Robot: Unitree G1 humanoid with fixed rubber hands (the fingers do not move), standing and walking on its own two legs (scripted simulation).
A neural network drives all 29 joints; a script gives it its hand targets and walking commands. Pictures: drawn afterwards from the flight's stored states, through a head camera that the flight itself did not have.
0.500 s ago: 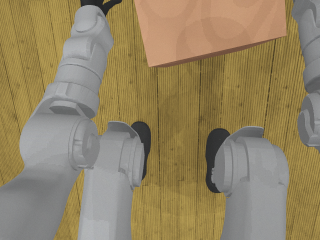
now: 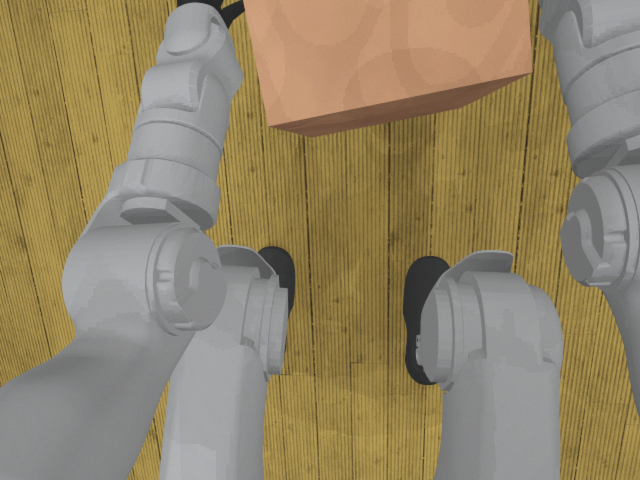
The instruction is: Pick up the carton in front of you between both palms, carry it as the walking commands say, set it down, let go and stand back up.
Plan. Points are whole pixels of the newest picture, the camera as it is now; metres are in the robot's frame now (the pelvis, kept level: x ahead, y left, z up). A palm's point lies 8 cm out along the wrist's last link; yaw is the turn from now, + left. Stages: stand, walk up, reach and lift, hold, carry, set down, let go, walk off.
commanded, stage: reach and lift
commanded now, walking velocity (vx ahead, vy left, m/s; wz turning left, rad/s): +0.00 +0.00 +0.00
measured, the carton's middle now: (373, 18) +0.55 -0.05 -0.24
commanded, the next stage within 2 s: none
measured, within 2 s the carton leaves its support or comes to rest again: leaves its support in 0.12 s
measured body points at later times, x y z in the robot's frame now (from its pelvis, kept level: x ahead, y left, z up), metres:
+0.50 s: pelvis +0.00 +0.01 +0.06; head +0.28 -0.06 +0.40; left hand +0.52 +0.10 -0.02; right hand +0.53 -0.21 -0.02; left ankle +0.13 +0.14 -0.34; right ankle +0.10 -0.12 -0.34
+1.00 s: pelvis +0.02 +0.01 +0.18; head +0.24 -0.04 +0.57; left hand +0.50 +0.11 +0.13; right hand +0.48 -0.20 +0.11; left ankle +0.13 +0.14 -0.34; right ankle +0.10 -0.12 -0.34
